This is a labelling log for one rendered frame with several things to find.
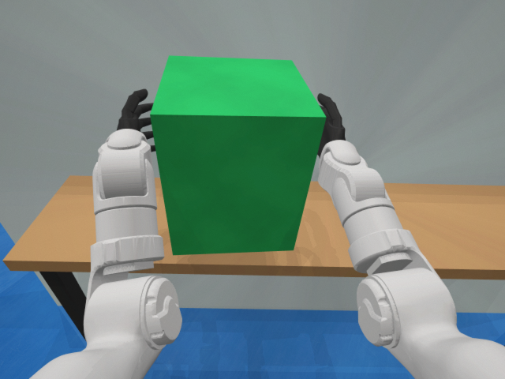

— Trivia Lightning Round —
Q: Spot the left robot upper arm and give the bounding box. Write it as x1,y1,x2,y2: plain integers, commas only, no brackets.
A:
29,276,182,379

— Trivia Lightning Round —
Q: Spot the left robot forearm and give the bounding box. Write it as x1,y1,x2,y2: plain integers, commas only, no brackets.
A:
84,129,164,342

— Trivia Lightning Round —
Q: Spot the right robot upper arm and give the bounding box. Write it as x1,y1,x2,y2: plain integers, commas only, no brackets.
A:
357,268,505,379

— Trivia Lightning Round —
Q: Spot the right robot hand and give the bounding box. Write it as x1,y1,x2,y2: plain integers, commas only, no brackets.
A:
317,93,346,157

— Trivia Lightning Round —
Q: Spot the table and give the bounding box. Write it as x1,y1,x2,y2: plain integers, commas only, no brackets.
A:
2,175,505,346

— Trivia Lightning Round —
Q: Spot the left robot hand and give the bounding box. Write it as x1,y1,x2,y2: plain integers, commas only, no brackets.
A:
117,89,155,152

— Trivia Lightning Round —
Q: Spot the carton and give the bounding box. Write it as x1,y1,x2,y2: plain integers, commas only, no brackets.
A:
150,55,326,255

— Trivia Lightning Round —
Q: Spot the right robot forearm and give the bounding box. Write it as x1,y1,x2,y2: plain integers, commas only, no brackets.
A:
318,140,457,324

